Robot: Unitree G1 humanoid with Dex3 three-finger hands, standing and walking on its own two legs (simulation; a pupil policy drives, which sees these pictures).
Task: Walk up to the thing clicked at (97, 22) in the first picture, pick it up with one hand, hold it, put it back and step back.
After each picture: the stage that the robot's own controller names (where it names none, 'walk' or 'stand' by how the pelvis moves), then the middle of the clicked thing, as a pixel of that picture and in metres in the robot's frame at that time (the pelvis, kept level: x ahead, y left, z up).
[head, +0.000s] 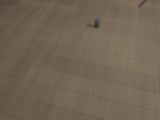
stand; (96, 23) +1.68 -0.15 -0.72
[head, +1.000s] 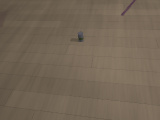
walk; (80, 36) +1.55 +0.19 -0.69
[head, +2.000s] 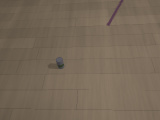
walk; (60, 63) +0.97 +0.34 -0.71
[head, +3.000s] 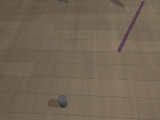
walk; (62, 101) +0.58 +0.24 -0.71
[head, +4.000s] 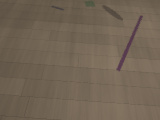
stand; out of the picture +0.37 +0.16 -0.70
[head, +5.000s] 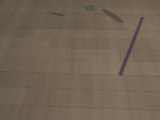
stand; out of the picture +0.33 +0.19 -0.72
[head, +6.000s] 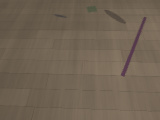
stand; out of the picture +0.33 +0.18 -0.73
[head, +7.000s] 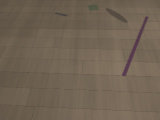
stand; out of the picture +0.31 +0.18 -0.73
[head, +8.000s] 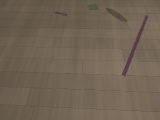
stand; out of the picture +0.31 +0.18 -0.73
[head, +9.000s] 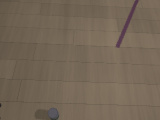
go down; (53, 114) +0.34 +0.18 -0.64
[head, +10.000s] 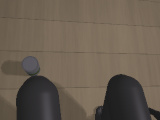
go down; (31, 66) +0.39 +0.22 -0.29
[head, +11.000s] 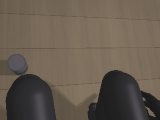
close in; (18, 65) +0.39 +0.23 -0.27
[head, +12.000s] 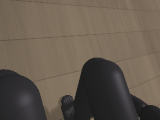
close; out of the picture +0.38 +0.26 -0.22
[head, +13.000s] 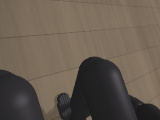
close; out of the picture +0.37 +0.27 -0.22
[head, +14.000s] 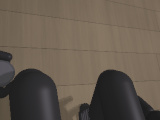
lift; (0, 75) +0.31 +0.26 -0.13
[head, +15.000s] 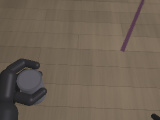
lift; (32, 87) +0.31 +0.18 +0.03
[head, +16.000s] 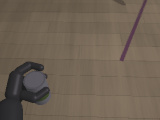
hold; (38, 88) +0.32 +0.17 +0.00
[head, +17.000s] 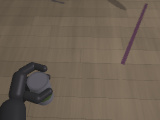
hold; (41, 89) +0.32 +0.17 +0.01
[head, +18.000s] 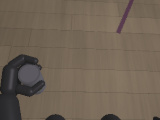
crouch; (33, 80) +0.35 +0.18 -0.06
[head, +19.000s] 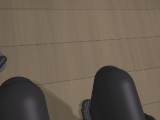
lower; out of the picture +0.40 +0.25 -0.15
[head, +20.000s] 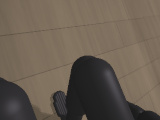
lower; out of the picture +0.40 +0.29 -0.22
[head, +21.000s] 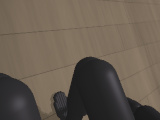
lower; out of the picture +0.39 +0.29 -0.23
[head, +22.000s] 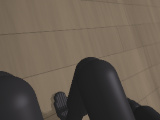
lower; out of the picture +0.39 +0.29 -0.23
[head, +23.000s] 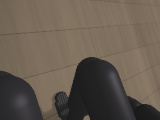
lower; out of the picture +0.39 +0.29 -0.22
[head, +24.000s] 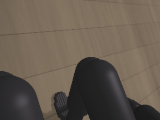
open; out of the picture +0.38 +0.26 -0.23
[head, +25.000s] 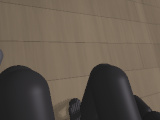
stand; out of the picture +0.38 +0.25 -0.24
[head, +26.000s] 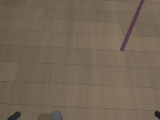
stand; (57, 118) +0.35 +0.17 -0.60
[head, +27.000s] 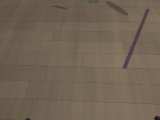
stand; out of the picture +0.35 +0.17 -0.67
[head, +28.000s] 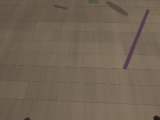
stand; out of the picture +0.34 +0.17 -0.67
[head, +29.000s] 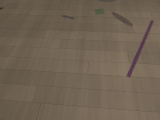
stand; out of the picture +0.37 +0.16 -0.72
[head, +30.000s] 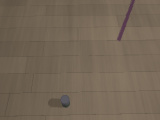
walk; (65, 101) +0.45 +0.15 -0.70
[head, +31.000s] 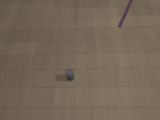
walk; (70, 75) +0.73 +0.19 -0.70
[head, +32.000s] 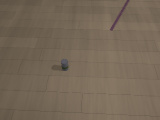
stand; (64, 65) +0.97 +0.20 -0.71
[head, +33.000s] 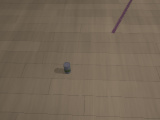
stand; (67, 68) +0.97 +0.19 -0.73
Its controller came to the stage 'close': yes
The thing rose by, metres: 0.71
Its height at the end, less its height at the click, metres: +0.00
